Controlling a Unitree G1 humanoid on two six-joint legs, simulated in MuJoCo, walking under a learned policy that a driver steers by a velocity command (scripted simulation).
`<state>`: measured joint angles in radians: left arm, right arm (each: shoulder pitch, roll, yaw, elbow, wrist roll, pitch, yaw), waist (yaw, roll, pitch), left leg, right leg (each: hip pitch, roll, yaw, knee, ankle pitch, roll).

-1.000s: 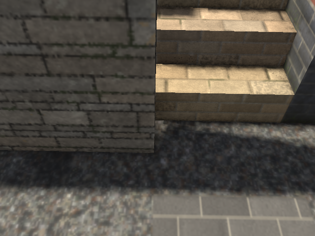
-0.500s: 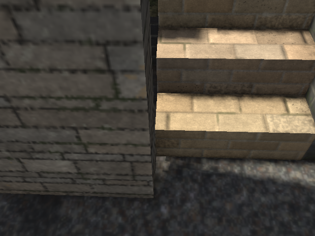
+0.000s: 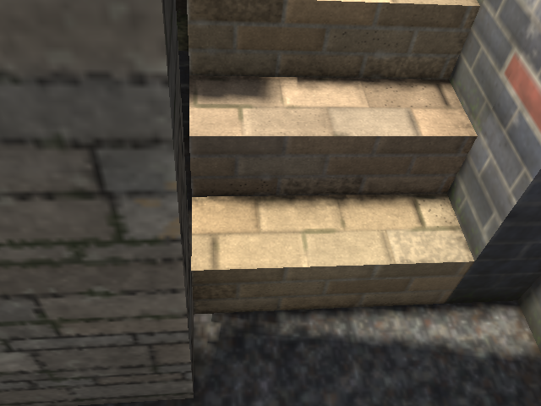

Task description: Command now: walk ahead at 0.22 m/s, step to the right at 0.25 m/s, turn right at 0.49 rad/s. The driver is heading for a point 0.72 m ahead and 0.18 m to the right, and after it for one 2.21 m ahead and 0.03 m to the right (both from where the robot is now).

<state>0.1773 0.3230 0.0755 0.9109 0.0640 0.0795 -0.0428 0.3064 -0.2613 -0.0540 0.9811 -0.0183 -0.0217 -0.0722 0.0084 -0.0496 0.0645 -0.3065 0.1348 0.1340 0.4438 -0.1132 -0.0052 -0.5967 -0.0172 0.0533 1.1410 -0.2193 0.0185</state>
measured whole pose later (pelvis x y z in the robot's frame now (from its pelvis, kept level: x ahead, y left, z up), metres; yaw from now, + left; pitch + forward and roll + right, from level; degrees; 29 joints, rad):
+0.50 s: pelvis +0.07 -0.17 +0.01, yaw -17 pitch +2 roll +3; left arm 0.38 0.22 0.03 0.91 -0.01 -0.07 0.01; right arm 0.14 -0.26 -0.06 0.91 -0.05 0.02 0.01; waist 0.02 0.06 0.03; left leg -0.60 0.03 0.03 1.07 -0.15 -0.02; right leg -0.15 0.06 0.10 0.31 -0.18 -0.08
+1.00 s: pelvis +0.19 -0.21 +0.00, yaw -14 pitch -1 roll +1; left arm 0.29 0.20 0.01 0.98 0.03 -0.07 0.02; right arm 0.22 -0.26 -0.04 1.01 0.00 -0.06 0.01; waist -0.01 -0.01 0.03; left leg -0.21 -0.12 -0.01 0.46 -0.24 0.15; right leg -0.27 0.10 0.03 0.97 -0.41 -0.06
